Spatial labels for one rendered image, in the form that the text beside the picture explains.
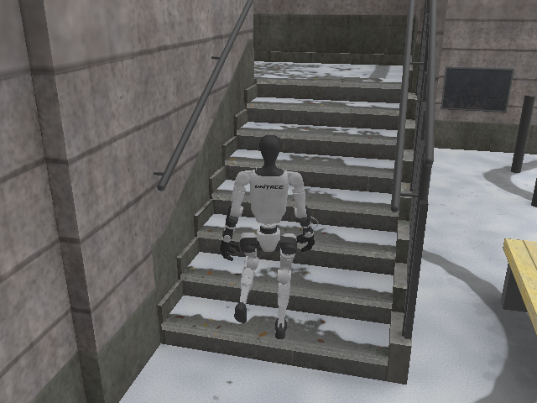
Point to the robot right shin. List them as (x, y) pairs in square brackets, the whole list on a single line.
[(283, 299)]

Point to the right robot foot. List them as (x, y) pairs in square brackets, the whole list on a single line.
[(280, 332)]

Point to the right robot upper arm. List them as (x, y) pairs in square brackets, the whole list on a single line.
[(296, 180)]

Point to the left robot hand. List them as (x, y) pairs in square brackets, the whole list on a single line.
[(225, 247)]

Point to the left robot forearm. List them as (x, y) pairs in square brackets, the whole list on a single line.
[(229, 226)]

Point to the left robot upper arm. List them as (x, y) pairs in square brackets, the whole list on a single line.
[(242, 179)]

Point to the right robot hand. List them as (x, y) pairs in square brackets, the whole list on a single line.
[(302, 239)]

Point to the right robot forearm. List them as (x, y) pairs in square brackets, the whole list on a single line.
[(305, 224)]

